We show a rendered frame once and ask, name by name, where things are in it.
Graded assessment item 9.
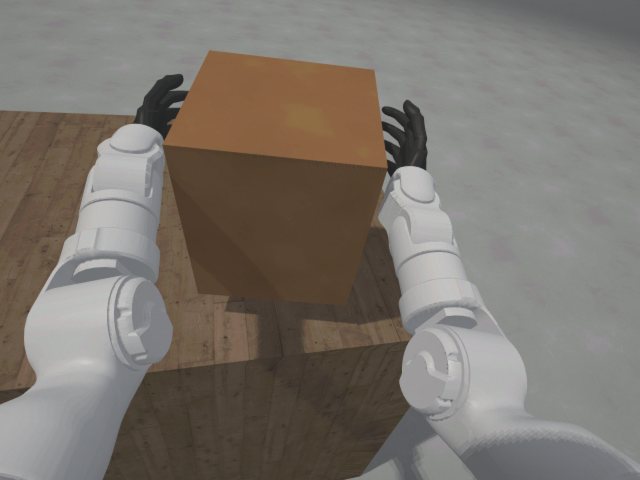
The robot right hand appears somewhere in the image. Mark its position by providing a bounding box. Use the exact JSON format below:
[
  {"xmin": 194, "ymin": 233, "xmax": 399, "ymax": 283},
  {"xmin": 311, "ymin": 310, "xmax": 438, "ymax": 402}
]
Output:
[{"xmin": 382, "ymin": 100, "xmax": 428, "ymax": 177}]

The right robot forearm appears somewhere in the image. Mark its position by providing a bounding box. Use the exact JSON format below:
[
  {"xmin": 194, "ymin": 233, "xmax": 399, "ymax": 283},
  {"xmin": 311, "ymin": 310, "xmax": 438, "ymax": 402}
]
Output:
[{"xmin": 378, "ymin": 166, "xmax": 509, "ymax": 341}]

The robot right upper arm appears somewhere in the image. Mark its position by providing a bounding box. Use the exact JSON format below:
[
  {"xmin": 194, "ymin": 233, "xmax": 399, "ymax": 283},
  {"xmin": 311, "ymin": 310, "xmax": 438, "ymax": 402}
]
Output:
[{"xmin": 399, "ymin": 324, "xmax": 640, "ymax": 480}]

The pedestal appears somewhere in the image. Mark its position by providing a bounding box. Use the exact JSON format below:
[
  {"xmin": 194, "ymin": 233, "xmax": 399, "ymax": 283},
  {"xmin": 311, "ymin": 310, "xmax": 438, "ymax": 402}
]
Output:
[{"xmin": 0, "ymin": 110, "xmax": 413, "ymax": 480}]

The robot left upper arm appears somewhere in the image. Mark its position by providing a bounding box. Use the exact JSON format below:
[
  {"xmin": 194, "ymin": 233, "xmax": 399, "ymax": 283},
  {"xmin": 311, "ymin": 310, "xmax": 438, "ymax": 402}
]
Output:
[{"xmin": 0, "ymin": 274, "xmax": 173, "ymax": 480}]

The carton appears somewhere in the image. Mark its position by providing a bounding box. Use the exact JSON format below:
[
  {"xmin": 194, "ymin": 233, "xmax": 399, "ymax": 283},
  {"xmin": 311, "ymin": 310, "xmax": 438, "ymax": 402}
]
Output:
[{"xmin": 162, "ymin": 50, "xmax": 388, "ymax": 306}]

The left robot forearm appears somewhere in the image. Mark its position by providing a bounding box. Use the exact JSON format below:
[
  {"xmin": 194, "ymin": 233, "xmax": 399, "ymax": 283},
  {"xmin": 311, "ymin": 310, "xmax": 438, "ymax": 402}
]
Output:
[{"xmin": 24, "ymin": 124, "xmax": 165, "ymax": 370}]

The robot left hand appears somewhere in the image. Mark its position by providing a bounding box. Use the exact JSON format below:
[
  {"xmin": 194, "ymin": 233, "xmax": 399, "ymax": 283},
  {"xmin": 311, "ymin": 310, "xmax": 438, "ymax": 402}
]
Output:
[{"xmin": 133, "ymin": 74, "xmax": 189, "ymax": 140}]

